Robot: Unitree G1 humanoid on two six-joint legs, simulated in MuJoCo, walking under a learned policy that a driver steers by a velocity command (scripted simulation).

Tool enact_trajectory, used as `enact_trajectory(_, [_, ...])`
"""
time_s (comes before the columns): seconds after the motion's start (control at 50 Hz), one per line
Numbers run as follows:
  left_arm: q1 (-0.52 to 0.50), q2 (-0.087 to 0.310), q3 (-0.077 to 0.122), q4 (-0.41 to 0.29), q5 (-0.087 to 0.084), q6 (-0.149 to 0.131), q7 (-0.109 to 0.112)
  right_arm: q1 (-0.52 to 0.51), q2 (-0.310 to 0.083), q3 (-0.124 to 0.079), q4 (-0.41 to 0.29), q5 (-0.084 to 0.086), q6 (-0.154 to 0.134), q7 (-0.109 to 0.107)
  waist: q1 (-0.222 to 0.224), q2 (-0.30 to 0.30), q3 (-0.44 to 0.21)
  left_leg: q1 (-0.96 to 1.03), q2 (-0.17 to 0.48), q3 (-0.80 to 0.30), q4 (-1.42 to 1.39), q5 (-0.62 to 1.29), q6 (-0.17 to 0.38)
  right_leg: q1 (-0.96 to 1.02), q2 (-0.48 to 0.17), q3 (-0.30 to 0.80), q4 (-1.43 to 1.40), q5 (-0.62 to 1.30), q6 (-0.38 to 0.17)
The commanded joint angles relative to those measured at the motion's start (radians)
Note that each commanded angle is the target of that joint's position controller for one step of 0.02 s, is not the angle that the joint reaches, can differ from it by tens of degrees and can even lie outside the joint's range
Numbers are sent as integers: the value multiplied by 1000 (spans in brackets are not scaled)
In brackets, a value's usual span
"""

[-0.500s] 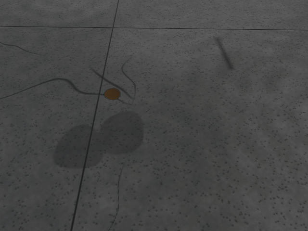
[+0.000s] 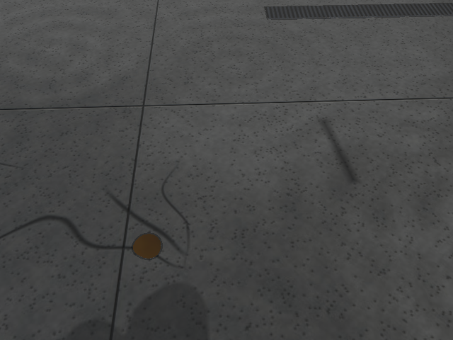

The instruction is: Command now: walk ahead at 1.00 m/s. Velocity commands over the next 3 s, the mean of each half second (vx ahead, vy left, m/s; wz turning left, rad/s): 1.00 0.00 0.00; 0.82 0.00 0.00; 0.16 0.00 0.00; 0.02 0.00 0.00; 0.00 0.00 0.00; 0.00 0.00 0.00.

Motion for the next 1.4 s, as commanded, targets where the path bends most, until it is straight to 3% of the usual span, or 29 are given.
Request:
enact_trajectory(0.02, [-114,25,-15,-98,-1,-8,-17,-71,-77,-7,-72,14,-38,8,45,44,160,-215,198,-137,-275,211,111,38,-13,-69,-268,211,17])
enact_trajectory(0.08, [-191,26,-21,-111,-24,-7,-24,-3,-106,-9,-50,30,-48,6,4,37,136,-108,204,-85,-358,463,82,167,58,-150,-438,385,-15])
enact_trajectory(0.14, [-210,67,-13,-133,-10,-18,-5,31,-154,-12,-27,16,-40,-6,25,83,114,130,266,-52,-230,929,58,181,110,-166,-550,307,-59])
enact_trajectory(0.2, [183,156,32,-21,-10,-15,28,-11,-223,-29,-25,-25,5,-39,221,146,-132,180,296,-29,298,1193,35,560,196,-145,-543,74,-101])
enact_trajectory(0.22, [384,206,56,34,1,-10,47,-37,-195,-24,-39,-32,11,-42,303,129,-226,8,259,-25,612,979,34,800,104,-54,-508,-58,-124])
enact_trajectory(0.24, [415,317,90,36,35,-10,56,98,-9,15,-82,9,4,-13,173,-179,-365,-399,100,-38,1078,145,2,1117,-220,445,-556,-326,-247])
enact_trajectory(0.26, [398,265,91,41,7,-4,36,78,-71,5,-86,28,-16,-9,182,-171,-442,-585,19,-176,1223,-212,21,1166,-268,833,-780,-454,-279])
enact_trajectory(0.3, [233,145,71,51,-7,-20,26,-148,-94,5,-148,17,-23,-16,127,21,-106,-675,147,-172,1138,-25,36,836,-184,503,-829,-263,-216])
enact_trajectory(0.36, [202,45,39,96,-12,-37,33,-145,-26,22,-159,-22,18,13,9,15,11,-534,213,-181,988,-14,6,506,-79,273,-920,-188,-150])
enact_trajectory(0.46, [268,84,45,126,-35,-69,21,-416,-25,42,-279,-30,34,39,25,11,158,-630,257,-69,632,208,-43,403,10,69,-1060,33,-148])
enact_trajectory(0.54, [336,133,52,144,-54,-88,23,-546,-19,57,-319,-5,21,53,62,15,165,-429,199,8,311,488,-10,464,-7,-10,-1155,324,-120])
enact_trajectory(0.62, [383,185,54,171,-30,-64,42,-516,-83,36,-320,-18,21,28,33,-42,53,-382,80,64,237,306,41,814,-49,-68,-930,989,-76])
enact_trajectory(0.66, [354,226,65,176,-1,-31,65,-207,-145,4,-231,-17,23,1,-119,-89,-119,-90,30,41,246,132,75,813,-69,-83,-519,1128,-61])
enact_trajectory(0.68, [320,204,61,161,6,-24,69,0,-192,-19,-173,-28,26,-16,-212,-72,-210,153,111,-38,261,50,102,647,-36,-91,-213,927,-56])
enact_trajectory(0.7, [441,33,25,114,-35,-30,43,64,-308,-56,-167,-63,26,-29,-109,207,-368,498,433,-516,242,-230,225,241,107,-84,258,220,-26])
enact_trajectory(0.72, [427,73,31,111,-53,-51,36,55,-270,-58,-160,-37,30,-9,-109,237,-465,568,507,-932,19,-360,263,41,215,54,428,-294,-39])
enact_trajectory(0.74, [268,106,38,64,-51,-55,46,-58,-225,-53,-153,-28,24,-3,-79,154,-248,431,447,-770,-7,-305,218,-80,127,71,434,-190,-59])
enact_trajectory(0.78, [176,77,26,46,-34,-54,39,-148,-110,-27,-138,-26,7,0,-15,8,-37,99,379,-498,-46,26,167,-23,59,59,291,-107,-50])
enact_trajectory(0.82, [200,32,19,51,-7,-15,30,-161,-18,9,-107,-9,-6,0,65,7,37,-135,306,-297,-65,481,113,136,35,42,192,-134,-13])
enact_trajectory(0.9, [105,10,3,-12,-3,-1,16,-176,-83,1,-72,10,-31,5,112,93,87,-233,216,-80,-104,841,105,186,64,-60,-182,-9,37])
enact_trajectory(1.0, [35,34,-3,-6,-17,-19,20,-114,-119,-7,-41,29,-33,3,57,107,17,-127,216,-65,-59,736,48,400,135,-104,-536,389,5])
enact_trajectory(1.06, [268,89,22,92,11,-36,39,-141,-136,-13,-30,24,-4,-24,158,88,-50,-34,195,-56,263,762,-9,564,160,-79,-623,382,-33])
enact_trajectory(1.08, [330,141,35,118,20,-49,42,-100,-133,-13,-32,28,7,-31,162,20,-80,-74,136,-30,472,533,-31,649,65,-19,-635,725,-44])
enact_trajectory(1.1, [345,201,47,115,25,-49,40,114,-1,11,-6,44,22,-35,79,-219,-242,-233,13,-3,869,-286,-53,879,-237,228,-501,1383,-200])
enact_trajectory(1.12, [333,164,39,95,-23,-35,32,208,-6,14,27,64,40,-44,66,-192,-433,-331,-26,-162,1040,-430,-61,997,-327,427,-519,1455,-309])
enact_trajectory(1.14, [236,121,33,66,-47,-25,37,128,-58,3,22,34,51,-46,56,-58,-367,-344,26,-202,1033,-342,-68,866,-280,377,-595,1232,-299])
enact_trajectory(1.2, [134,14,-7,82,-37,-16,62,-98,-50,3,-24,-15,80,-34,33,-8,-109,-302,105,-181,815,-229,-81,530,-149,204,-727,898,-199])
enact_trajectory(1.3, [120,51,-5,117,-10,-11,57,-93,17,26,14,0,135,-40,-10,-57,-134,-128,99,-116,508,-191,-91,398,-85,104,-789,596,-153])
enact_trajectory(1.4, [91,75,10,128,-28,41,59,-151,9,33,36,-9,148,-44,-5,-73,-47,-34,98,-69,260,-31,-64,239,-46,150,-898,-268,-80])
